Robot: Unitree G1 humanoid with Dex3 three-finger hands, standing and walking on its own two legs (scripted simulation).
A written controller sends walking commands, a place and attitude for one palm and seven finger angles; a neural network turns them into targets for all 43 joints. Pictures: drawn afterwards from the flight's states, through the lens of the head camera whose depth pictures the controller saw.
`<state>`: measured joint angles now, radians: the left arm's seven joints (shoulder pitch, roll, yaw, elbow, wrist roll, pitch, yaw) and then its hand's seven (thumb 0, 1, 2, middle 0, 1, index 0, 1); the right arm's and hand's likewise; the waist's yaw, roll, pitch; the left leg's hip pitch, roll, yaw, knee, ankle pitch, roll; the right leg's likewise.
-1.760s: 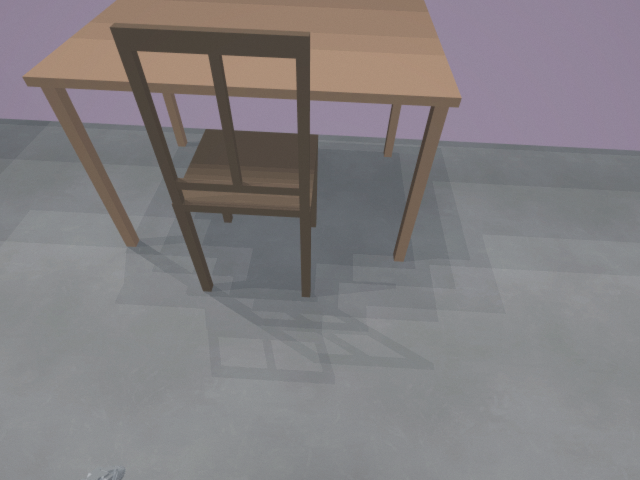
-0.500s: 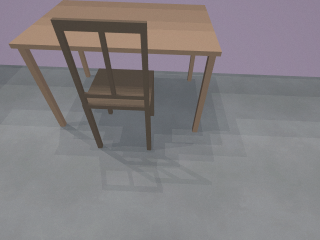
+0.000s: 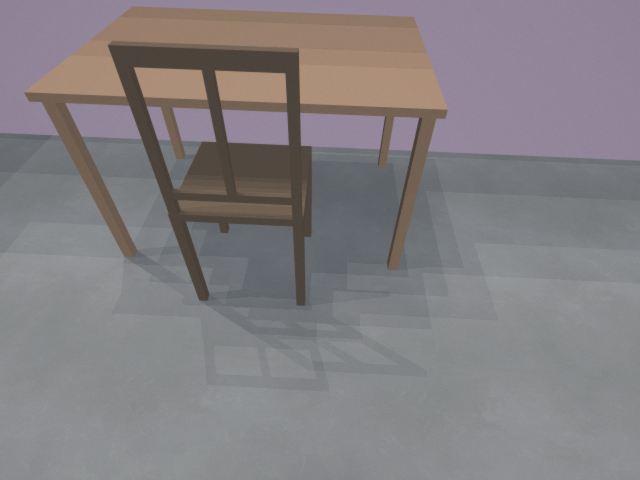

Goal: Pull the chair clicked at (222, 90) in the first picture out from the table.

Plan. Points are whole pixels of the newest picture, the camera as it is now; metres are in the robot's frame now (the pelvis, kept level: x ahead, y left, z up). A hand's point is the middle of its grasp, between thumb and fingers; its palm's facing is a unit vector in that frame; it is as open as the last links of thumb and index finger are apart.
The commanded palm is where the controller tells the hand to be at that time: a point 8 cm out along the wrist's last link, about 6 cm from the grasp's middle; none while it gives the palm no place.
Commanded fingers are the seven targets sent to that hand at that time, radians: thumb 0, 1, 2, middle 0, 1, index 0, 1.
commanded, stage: take the last steps up to it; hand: left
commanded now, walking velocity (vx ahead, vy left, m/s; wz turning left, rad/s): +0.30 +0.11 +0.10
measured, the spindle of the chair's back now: (221, 138) +0.89 +0.31 -0.06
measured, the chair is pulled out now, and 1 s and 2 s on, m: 0.00 0.00 0.00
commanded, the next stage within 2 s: come to a stop and stand still in 1.04 s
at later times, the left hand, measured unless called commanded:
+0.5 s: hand out of the picture +0.14 +0.25 -0.18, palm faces +0.03 -0.99 -0.15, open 7.3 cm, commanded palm none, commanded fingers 0.00 0.90 0.90 -0.20 -0.30 -0.20 -0.30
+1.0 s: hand (190, 362) +0.34 +0.25 -0.18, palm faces +0.08 -0.97 -0.21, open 7.2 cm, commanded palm none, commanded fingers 0.00 0.90 0.90 -0.20 -0.30 -0.20 -0.30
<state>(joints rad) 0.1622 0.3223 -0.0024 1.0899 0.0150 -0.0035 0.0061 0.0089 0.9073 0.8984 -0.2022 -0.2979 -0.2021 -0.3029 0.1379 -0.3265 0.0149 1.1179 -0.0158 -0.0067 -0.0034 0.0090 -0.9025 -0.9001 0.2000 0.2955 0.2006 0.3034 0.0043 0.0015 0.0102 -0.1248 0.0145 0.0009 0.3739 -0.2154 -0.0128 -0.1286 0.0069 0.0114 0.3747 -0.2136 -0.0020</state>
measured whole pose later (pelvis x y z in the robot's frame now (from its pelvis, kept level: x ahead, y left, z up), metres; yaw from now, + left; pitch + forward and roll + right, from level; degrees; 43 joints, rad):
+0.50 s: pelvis +0.12 +0.07 +0.00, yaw +1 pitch -1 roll +0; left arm 0.27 0.17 0.05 1.08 0.03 0.00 -0.01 0.02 0.93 0.90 -0.20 -0.30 -0.20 -0.30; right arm 0.51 -0.07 0.01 1.18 -0.01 -0.08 -0.03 0.01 -0.90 -0.90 0.20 0.30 0.20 0.30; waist -0.02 -0.03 0.04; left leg 0.02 -0.05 0.12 0.28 -0.29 0.08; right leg -0.57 -0.10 -0.08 1.01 -0.24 0.01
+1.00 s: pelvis +0.32 +0.06 -0.01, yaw +1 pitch -1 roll -1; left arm 0.29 0.17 0.06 1.06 0.03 -0.06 0.01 -0.01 0.95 0.90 -0.20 -0.30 -0.20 -0.30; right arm 0.22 -0.18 -0.05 1.02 -0.03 -0.03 0.00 0.01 -0.91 -0.90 0.19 0.29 0.19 0.30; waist -0.01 0.02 0.01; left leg -0.50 0.14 0.05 0.86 -0.26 0.00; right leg -0.17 0.01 -0.14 0.43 -0.24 -0.05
